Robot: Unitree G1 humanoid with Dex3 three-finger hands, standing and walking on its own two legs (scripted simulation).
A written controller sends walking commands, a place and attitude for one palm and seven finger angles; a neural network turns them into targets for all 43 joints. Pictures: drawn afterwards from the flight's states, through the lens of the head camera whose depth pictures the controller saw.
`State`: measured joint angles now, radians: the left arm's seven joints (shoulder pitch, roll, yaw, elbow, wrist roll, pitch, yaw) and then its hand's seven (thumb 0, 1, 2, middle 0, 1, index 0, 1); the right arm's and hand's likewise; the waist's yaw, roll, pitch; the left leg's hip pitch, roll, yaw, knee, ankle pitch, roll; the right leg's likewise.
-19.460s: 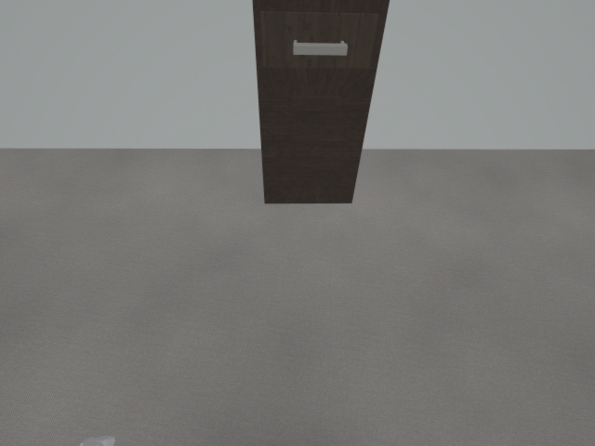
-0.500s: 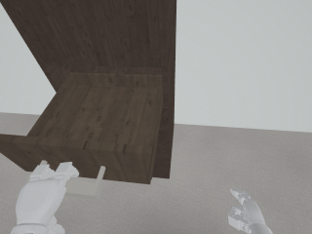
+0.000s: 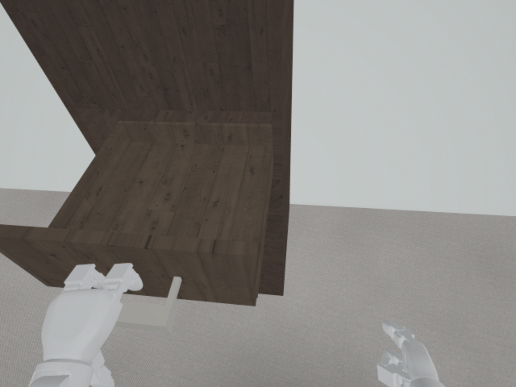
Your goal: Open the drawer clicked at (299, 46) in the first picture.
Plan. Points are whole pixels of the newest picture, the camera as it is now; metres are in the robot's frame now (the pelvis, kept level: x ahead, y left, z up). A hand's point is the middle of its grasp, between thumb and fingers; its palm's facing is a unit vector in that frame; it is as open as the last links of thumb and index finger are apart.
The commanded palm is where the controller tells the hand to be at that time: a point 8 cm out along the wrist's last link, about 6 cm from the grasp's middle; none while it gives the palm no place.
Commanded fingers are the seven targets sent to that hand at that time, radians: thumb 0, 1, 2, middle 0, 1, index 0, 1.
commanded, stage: lift the hand off the handle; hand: left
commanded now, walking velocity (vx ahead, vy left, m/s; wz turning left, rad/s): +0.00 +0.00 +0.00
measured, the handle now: (118, 296) +0.23 +0.24 +0.04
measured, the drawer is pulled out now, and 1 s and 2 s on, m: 0.30 0.30 0.30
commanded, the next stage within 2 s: draw the hand back to the body in 1.14 s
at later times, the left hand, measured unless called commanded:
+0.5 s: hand (76, 304) +0.19 +0.26 +0.10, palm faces +0.08 -0.10 -0.99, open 13.4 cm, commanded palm +0.16 +0.25 +0.17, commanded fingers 0.00 -0.50 0.30 -0.30 -1.20 -0.30 -1.20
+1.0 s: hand (47, 271) +0.20 +0.25 +0.17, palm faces +0.13 -0.10 -0.99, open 13.8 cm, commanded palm +0.16 +0.25 +0.24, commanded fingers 0.00 -0.50 0.30 -0.30 -1.20 -0.30 -1.20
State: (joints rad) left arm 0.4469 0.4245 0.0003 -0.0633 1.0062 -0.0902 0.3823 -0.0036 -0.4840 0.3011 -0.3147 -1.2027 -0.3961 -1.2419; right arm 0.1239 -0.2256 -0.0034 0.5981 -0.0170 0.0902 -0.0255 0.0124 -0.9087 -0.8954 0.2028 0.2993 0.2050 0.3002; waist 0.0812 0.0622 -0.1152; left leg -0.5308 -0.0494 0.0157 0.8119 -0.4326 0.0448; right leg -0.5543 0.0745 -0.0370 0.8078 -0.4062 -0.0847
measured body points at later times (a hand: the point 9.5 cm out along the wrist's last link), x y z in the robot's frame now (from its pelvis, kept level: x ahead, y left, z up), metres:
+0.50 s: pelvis +0.01 +0.02 +0.02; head +0.01 -0.02 +0.47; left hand +0.18 +0.26 +0.16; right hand +0.23 -0.18 -0.07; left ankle -0.02 +0.09 -0.70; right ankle +0.00 -0.07 -0.70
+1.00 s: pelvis +0.00 +0.03 +0.03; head -0.01 -0.02 +0.48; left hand +0.19 +0.26 +0.23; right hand +0.23 -0.16 -0.05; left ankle -0.02 +0.09 -0.70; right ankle +0.00 -0.07 -0.70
